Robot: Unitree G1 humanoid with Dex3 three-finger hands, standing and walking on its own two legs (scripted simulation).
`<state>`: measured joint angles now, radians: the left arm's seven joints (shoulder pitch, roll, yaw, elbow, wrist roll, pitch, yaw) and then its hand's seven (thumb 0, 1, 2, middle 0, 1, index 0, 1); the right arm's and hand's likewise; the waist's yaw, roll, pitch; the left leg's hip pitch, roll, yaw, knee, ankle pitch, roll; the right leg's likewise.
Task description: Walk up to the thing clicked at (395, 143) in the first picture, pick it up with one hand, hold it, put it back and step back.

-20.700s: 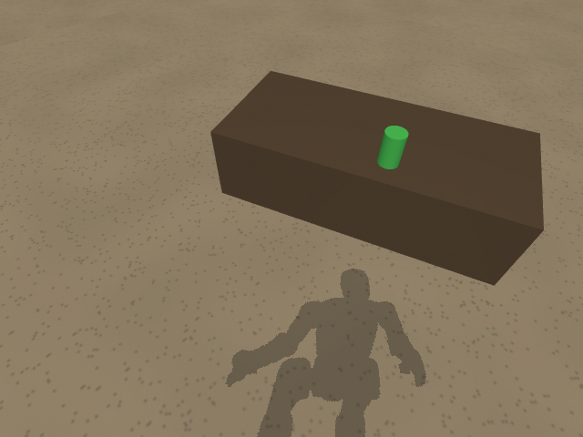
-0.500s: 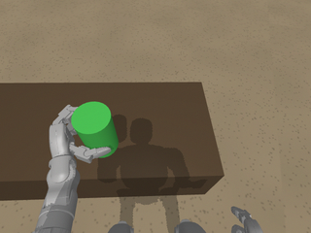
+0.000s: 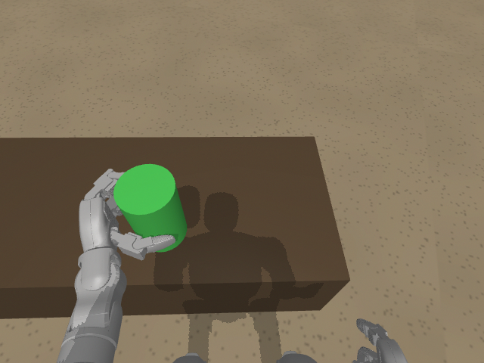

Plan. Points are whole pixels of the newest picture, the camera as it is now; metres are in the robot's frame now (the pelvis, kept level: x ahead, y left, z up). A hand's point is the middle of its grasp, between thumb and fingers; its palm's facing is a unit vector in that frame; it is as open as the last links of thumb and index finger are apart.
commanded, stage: hold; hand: left
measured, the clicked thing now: (155, 211) +0.34 +0.14 +0.06
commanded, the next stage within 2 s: none
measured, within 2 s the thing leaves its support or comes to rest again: neither
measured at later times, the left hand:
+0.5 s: hand (140, 214) +0.33 +0.17 +0.06, palm faces +0.22 -0.97 -0.01, open 11.5 cm
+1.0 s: hand (139, 215) +0.33 +0.16 +0.06, palm faces +0.22 -0.97 -0.01, open 11.5 cm
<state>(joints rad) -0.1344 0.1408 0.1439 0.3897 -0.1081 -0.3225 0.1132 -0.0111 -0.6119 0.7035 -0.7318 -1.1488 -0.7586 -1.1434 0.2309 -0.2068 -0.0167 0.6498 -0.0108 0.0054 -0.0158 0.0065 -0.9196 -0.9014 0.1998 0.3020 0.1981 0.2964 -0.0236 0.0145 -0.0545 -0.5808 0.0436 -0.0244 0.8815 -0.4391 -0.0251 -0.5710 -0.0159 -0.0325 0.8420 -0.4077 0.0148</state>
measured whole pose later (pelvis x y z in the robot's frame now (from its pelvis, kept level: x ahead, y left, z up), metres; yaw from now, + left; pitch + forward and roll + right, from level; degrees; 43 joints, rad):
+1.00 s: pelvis +0.00 -0.01 +0.00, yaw +0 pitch +7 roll -1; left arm -0.11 0.14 0.14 0.38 -0.12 -0.33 0.09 -0.01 -0.61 0.72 -0.72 -1.16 -0.74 -1.16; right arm 0.22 -0.21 -0.02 0.65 -0.01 0.00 -0.02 0.01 -0.92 -0.90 0.20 0.30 0.20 0.30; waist -0.02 0.01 -0.04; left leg -0.54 0.04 -0.03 0.84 -0.42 -0.03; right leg -0.54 -0.02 -0.04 0.82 -0.39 0.01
